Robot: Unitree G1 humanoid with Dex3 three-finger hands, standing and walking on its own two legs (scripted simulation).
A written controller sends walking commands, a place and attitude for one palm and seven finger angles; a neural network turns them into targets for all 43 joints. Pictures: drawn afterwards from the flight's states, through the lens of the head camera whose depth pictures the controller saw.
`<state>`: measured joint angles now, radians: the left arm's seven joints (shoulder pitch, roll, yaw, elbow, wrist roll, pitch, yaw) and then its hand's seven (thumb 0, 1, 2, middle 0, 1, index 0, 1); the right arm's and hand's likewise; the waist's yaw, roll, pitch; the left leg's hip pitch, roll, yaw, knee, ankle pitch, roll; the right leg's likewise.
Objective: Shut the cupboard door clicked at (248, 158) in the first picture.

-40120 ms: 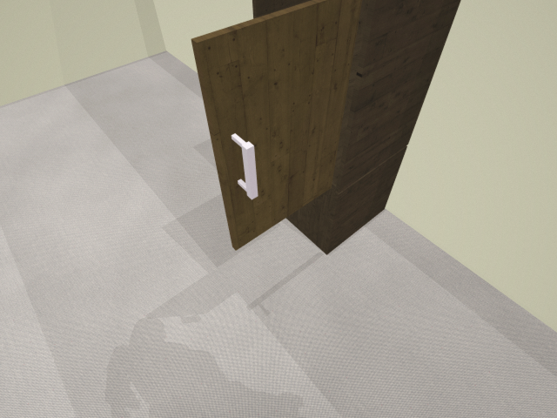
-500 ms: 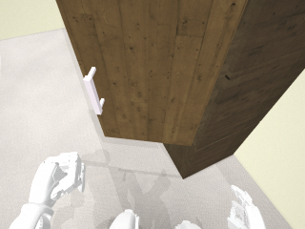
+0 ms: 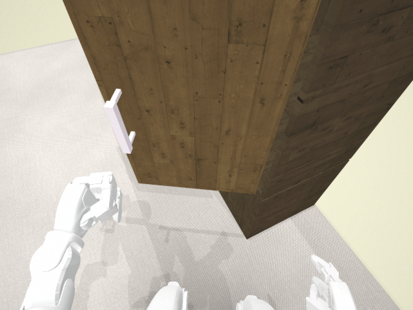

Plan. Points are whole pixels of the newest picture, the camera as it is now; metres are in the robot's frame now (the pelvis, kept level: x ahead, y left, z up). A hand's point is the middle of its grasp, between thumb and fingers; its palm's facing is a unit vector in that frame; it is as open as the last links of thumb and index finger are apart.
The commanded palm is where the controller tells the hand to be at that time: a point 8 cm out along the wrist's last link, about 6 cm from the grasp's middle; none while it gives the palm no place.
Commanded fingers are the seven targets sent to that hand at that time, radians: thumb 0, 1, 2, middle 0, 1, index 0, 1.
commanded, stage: bring the fist close to the handle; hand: left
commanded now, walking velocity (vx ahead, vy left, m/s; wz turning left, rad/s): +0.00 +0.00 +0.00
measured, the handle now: (122, 123) +0.49 +0.22 +0.06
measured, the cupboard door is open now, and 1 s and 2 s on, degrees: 58 58 45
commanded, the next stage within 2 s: push the door shut along its arc in 1.04 s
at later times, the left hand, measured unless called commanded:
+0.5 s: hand (119, 165) +0.37 +0.20 +0.06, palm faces -0.07 -1.00 -0.01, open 3.1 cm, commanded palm +0.36 +0.25 +0.06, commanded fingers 0.00 0.90 0.90 -1.30 -1.50 -1.30 -1.50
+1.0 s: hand (125, 155) +0.40 +0.19 +0.06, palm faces -0.07 -1.00 -0.02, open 3.1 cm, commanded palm +0.38 +0.24 +0.06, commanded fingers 0.00 0.90 0.90 -1.30 -1.50 -1.30 -1.50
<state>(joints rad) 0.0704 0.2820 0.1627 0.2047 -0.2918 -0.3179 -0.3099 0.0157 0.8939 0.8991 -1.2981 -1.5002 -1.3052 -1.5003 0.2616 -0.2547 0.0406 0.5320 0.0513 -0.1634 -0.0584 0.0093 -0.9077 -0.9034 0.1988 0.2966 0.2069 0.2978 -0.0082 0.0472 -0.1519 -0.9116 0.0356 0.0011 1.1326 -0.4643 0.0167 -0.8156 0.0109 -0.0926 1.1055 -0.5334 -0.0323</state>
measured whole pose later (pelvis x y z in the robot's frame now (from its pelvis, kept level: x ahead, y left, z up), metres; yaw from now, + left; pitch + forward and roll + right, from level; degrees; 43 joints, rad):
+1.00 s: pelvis +0.01 +0.02 +0.01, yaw -1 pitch +17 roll -2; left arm -0.40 0.32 0.24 0.73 -0.22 -0.42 -0.29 0.02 0.90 0.90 -1.30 -1.50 -1.30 -1.50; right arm 0.33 -0.27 0.01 0.62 0.05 -0.04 -0.02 0.01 -0.91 -0.90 0.20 0.30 0.21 0.30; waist -0.06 0.03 -0.14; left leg -0.93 0.03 0.04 1.08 -0.45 0.04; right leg -0.84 0.01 -0.06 1.05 -0.50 -0.01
